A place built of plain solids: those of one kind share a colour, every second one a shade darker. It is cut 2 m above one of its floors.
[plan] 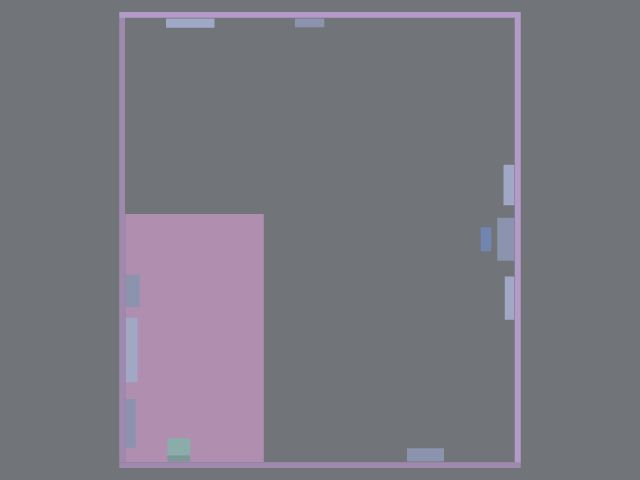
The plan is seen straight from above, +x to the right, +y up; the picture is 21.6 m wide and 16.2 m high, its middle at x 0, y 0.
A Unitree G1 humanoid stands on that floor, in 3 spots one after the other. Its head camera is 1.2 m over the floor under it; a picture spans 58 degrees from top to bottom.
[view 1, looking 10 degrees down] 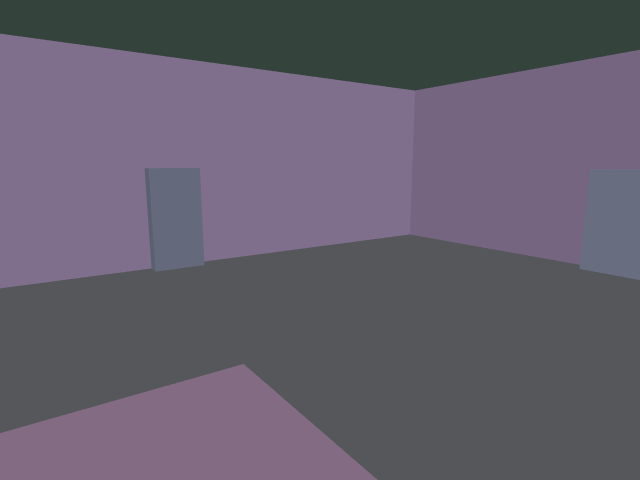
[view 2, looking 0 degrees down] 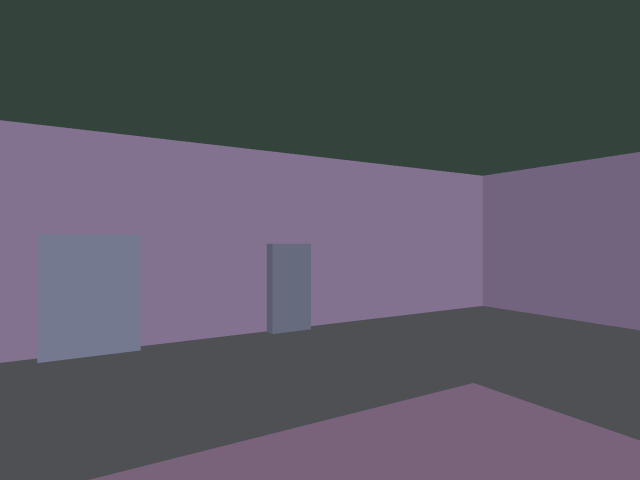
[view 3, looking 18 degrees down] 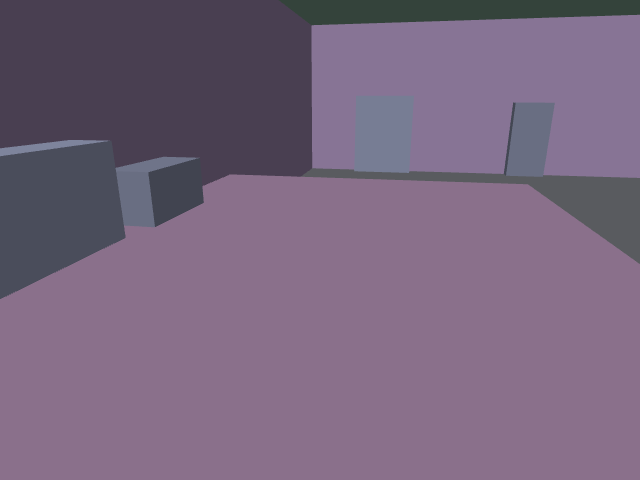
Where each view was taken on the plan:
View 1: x -2.93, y -1.40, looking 55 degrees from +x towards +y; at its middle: wall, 11.04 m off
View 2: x -4.87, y -1.57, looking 59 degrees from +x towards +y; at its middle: wall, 10.59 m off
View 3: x -3.71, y -5.96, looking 101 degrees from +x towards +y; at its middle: floor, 3.88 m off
